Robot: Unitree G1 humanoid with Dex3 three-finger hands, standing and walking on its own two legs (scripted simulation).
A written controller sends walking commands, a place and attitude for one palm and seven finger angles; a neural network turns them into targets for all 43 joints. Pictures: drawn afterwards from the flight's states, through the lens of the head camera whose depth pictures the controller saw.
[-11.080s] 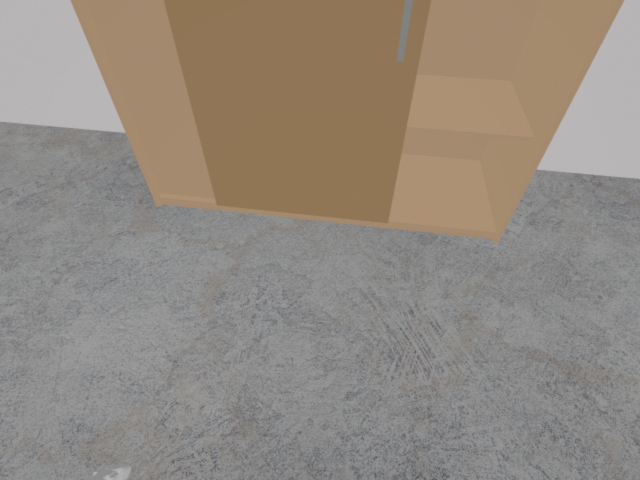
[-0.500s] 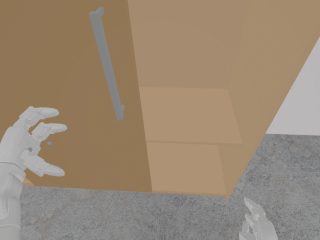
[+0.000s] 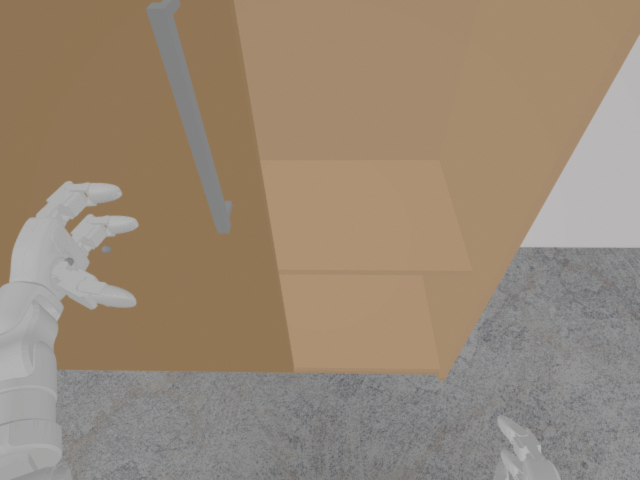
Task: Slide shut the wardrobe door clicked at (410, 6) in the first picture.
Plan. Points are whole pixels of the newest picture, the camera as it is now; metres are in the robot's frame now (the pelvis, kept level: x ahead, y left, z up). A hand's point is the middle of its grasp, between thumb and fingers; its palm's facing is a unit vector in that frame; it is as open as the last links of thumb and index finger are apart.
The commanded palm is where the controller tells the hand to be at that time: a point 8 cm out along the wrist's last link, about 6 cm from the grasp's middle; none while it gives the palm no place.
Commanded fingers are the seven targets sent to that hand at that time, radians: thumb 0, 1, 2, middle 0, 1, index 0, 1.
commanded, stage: move the hooked fingers beside the handle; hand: left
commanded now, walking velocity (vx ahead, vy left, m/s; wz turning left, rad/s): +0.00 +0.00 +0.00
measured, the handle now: (202, 135) +0.51 +0.20 +0.17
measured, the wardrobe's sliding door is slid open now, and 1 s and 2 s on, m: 0.46 0.46 0.46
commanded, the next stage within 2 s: feel for the door with the fingertips in 1.88 s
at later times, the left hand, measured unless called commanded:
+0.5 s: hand (132, 219) +0.39 +0.27 +0.13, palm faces +0.07 -1.00 -0.01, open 14.0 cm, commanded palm +0.36 +0.31 +0.13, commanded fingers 0.00 -0.50 0.30 -0.30 -1.20 -0.30 -1.20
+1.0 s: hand (156, 194) +0.44 +0.25 +0.13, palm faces +0.05 -1.00 -0.01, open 14.0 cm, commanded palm +0.42 +0.31 +0.13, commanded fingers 0.00 -0.50 0.30 -0.30 -1.20 -0.30 -1.20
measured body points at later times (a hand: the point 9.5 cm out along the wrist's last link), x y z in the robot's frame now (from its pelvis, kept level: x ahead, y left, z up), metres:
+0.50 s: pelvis +0.01 +0.01 +0.00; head +0.03 +0.00 +0.45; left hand +0.38 +0.32 +0.13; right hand +0.12 -0.25 -0.10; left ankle -0.01 +0.14 -0.73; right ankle +0.02 -0.13 -0.73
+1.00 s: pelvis +0.00 +0.01 -0.01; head +0.05 +0.01 +0.44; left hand +0.43 +0.31 +0.13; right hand +0.06 -0.26 -0.12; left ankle -0.01 +0.14 -0.73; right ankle +0.02 -0.13 -0.73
